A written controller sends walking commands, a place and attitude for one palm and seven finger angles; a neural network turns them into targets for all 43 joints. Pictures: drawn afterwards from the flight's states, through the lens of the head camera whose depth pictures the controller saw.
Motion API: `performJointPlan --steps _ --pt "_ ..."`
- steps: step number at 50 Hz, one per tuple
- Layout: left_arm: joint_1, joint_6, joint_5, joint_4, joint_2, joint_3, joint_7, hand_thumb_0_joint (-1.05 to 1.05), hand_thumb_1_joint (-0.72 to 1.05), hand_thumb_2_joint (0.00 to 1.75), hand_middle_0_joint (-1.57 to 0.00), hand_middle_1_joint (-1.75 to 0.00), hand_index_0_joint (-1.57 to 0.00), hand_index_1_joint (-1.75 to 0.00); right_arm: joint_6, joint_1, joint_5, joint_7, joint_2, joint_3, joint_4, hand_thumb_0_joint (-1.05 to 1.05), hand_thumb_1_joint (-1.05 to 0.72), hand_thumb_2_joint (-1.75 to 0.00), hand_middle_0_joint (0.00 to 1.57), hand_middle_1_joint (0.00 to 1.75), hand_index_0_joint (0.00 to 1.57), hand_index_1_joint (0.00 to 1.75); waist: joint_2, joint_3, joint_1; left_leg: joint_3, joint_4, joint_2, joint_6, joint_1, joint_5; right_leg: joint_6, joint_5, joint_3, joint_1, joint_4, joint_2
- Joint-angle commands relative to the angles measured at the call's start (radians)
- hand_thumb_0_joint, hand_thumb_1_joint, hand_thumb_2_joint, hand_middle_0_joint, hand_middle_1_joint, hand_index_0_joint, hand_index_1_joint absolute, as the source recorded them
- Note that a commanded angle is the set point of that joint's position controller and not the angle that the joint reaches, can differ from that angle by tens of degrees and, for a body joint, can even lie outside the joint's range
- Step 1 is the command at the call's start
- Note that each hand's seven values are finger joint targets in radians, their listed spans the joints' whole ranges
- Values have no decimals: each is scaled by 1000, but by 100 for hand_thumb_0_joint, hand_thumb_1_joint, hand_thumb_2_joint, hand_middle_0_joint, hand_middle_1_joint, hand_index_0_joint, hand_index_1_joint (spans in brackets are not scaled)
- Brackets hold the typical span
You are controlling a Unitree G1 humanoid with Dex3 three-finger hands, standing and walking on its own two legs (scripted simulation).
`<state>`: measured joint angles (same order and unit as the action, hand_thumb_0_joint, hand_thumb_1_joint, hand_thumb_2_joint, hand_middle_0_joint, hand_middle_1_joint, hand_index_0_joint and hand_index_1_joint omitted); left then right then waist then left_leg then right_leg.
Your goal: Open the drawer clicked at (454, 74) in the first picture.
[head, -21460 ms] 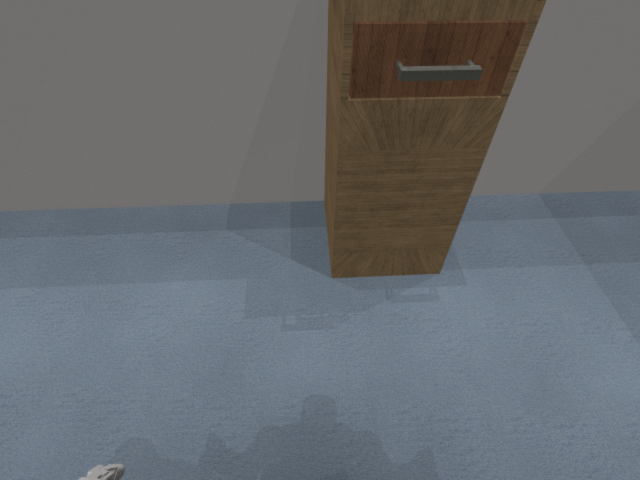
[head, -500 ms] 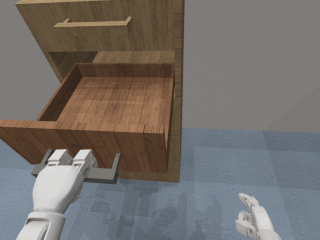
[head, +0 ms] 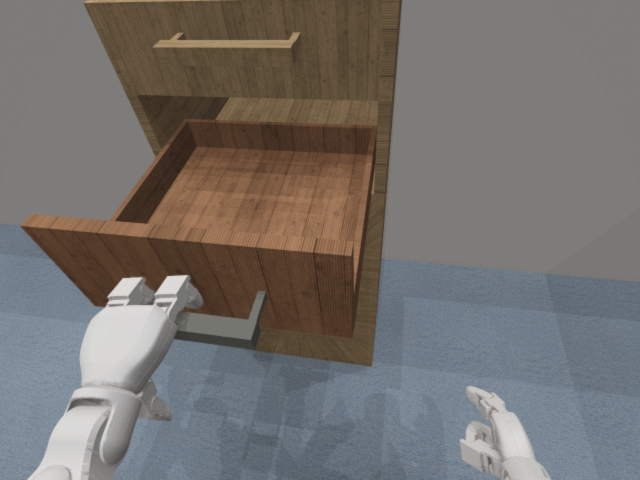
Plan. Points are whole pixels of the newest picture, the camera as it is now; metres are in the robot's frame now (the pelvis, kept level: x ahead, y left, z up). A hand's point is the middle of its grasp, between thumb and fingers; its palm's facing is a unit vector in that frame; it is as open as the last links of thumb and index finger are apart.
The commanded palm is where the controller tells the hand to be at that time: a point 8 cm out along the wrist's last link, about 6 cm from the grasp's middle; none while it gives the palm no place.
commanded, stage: lift the hand off the handle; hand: left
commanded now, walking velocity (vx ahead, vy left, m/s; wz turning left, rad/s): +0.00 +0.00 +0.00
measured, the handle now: (187, 308) +0.27 +0.21 +0.09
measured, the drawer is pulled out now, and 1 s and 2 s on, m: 0.30 0.29 0.29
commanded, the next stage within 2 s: draw the hand back to the body in 1.62 s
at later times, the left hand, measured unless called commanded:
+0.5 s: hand (172, 334) +0.24 +0.22 +0.08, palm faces +0.07 -0.07 -0.99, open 13.6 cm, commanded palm +0.21 +0.22 +0.14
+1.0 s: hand (151, 298) +0.24 +0.22 +0.15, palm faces +0.12 -0.05 -0.99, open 13.6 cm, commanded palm +0.21 +0.22 +0.22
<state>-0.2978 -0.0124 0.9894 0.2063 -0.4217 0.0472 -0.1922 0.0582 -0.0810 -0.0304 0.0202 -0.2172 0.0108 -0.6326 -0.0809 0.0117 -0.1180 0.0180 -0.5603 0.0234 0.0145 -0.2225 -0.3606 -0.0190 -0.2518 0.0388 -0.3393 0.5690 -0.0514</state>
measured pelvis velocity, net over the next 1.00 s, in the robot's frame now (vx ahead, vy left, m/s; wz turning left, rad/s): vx -0.01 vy -0.01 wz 0.01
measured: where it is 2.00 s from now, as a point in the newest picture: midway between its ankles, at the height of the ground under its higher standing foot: outside the picture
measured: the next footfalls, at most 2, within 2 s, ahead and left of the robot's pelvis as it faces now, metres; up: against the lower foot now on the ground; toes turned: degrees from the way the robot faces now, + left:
none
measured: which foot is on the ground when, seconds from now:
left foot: down 0.00-1.00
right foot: down 0.00-1.00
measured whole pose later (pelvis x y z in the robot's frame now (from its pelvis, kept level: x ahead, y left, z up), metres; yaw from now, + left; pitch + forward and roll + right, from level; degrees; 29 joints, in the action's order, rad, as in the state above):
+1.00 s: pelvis -0.01 -0.01 +0.01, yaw +0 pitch -3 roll +1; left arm -0.10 -0.07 0.87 0.28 -0.52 0.05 0.01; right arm 0.07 -0.05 0.01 0.01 -0.25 0.03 -0.65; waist -0.13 -0.02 -0.12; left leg 0.01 -0.39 0.02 0.02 -0.08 -0.26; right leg -0.01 -0.18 0.05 -0.21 0.43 -0.05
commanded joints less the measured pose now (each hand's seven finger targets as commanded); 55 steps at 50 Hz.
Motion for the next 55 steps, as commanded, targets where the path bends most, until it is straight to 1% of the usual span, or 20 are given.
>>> performJointPlan --steps 1,7,8,12,14,17,23,27,28,32,35,37,38,42,45,47,49,52,53,55 --pt "195 5 2 189 -41 9 -29 0 -50 30 -30 -120 -30 -120 -62 137 -4 7 -93 -34 160 0 -90 -90 20 30 20 30 53 156 29 8 95 -45 -20 -40 270 40 141 20 130 -67 52" --pt "291 -10 44 155 -146 -68 -50 0 -50 30 -30 -120 -30 -120 -59 143 -4 12 -101 -33 151 0 -90 -90 20 30 20 30 39 179 15 7 103 -42 -14 -53 257 49 129 6 159 -61 56" --pt "290 -17 51 119 -107 -34 -47 0 -50 30 -30 -120 -30 -120 -61 137 -5 10 -93 -27 147 0 -90 -90 20 30 20 30 47 182 16 9 102 -46 -18 -58 256 49 120 12 154 -60 51" --pt "302 -26 26 115 -155 -74 -37 0 -50 30 -30 -120 -30 -120 -58 139 6 18 -108 -36 140 0 -90 -90 20 30 20 30 49 191 14 12 114 -45 -14 -48 267 49 151 0 184 -72 56" --pt "312 -27 14 107 -80 -6 -26 0 -50 30 -30 -120 -30 -120 -58 137 9 15 -97 -36 138 0 -90 -90 20 30 20 30 62 166 24 10 122 -45 -15 -48 271 47 149 10 169 -78 55" --pt "325 -20 10 122 -165 -80 -27 0 -50 30 -30 -120 -30 -120 -61 139 8 22 -112 -37 140 0 -90 -90 20 30 20 30 52 183 14 13 127 -45 -17 -47 257 45 147 0 195 -83 55" --pt "335 -6 -7 189 -163 -88 -19 0 -50 30 -30 -120 -30 -120 -71 150 7 25 -97 -28 146 0 -90 -90 20 30 20 30 34 201 10 11 142 -48 -23 -20 292 42 164 9 222 -95 45" --pt "352 -22 -35 199 -214 -129 -1 0 -50 30 -30 -120 -30 -120 -62 164 21 26 -111 -30 139 0 -90 -90 20 30 20 30 39 181 14 13 162 -44 -19 -4 299 39 178 1 240 -120 51" --pt "367 -27 -32 191 -172 -89 7 0 -50 30 -30 -120 -30 -120 -66 162 17 24 -102 -23 142 0 -90 -90 20 30 20 30 51 190 13 13 165 -48 -24 -5 294 37 165 8 241 -120 44" --pt "408 -32 -58 241 -248 -142 38 0 -50 30 -30 -120 -30 -120 -62 176 27 27 -115 -26 143 0 -90 -90 20 30 20 30 45 185 11 13 182 -45 -24 23 297 35 180 -1 271 -143 47" --pt "377 -32 -59 253 -216 -115 61 0 -50 30 -30 -120 -30 -120 -58 174 24 21 -108 -24 141 0 -90 -90 20 30 20 30 44 189 5 19 191 -49 -26 37 338 33 215 9 283 -147 45" --pt "409 -31 -75 291 -258 -149 71 0 -50 30 -30 -120 -30 -120 -60 188 31 17 -113 -22 147 0 -90 -90 20 30 20 30 12 190 6 10 197 -43 -20 49 343 36 220 -1 296 -153 48" --pt "396 -36 -66 285 -214 -111 79 0 -50 30 -30 -120 -30 -120 -61 183 24 11 -102 -13 148 0 -90 -90 20 30 20 30 24 208 -1 15 198 -49 -24 51 353 36 216 10 304 -150 42" --pt "390 -61 -94 274 -287 -179 112 0 -50 30 -30 -120 -30 -120 -47 201 38 5 -116 -14 146 0 -90 -90 20 30 20 30 35 156 -2 16 215 -40 -21 43 332 34 215 -2 314 -171 47" --pt "414 -77 -96 245 -258 -140 145 0 -50 30 -30 -120 -30 -120 -33 198 36 3 -116 -8 143 0 -90 -90 20 30 20 30 71 135 5 24 227 -45 -25 40 331 27 212 6 311 -183 41" --pt "464 -71 -117 293 -337 -208 156 0 -50 30 -30 -120 -30 -120 -39 212 43 2 -121 -6 152 0 -90 -90 20 30 20 30 32 164 2 15 226 -42 -22 53 321 30 201 -7 330 -185 47" --pt "448 -63 -123 291 -302 -178 169 0 -50 30 -30 -120 -30 -120 -37 200 38 -2 -110 -7 146 0 -90 -90 20 30 20 30 31 175 5 15 233 -46 -23 64 342 29 213 3 336 -186 45" --pt "475 -56 -151 317 -361 -238 181 0 -50 30 -30 -120 -30 -120 -47 208 45 -6 -122 -5 156 0 -90 -90 20 30 20 30 14 174 1 10 227 -43 -18 62 336 29 216 -7 341 -189 48" --pt "487 -56 -139 307 -310 -185 191 0 -50 30 -30 -120 -30 -120 -50 207 36 -12 -111 6 159 0 -90 -90 20 30 20 30 33 182 -2 13 234 -48 -20 55 342 29 206 6 345 -184 38" --pt "469 -63 -151 286 -320 -193 201 0 -50 30 -30 -120 -30 -120 -44 201 41 -11 -122 -4 154 0 -90 -90 20 30 20 30 39 149 0 17 240 -47 -20 48 333 25 207 7 333 -193 39"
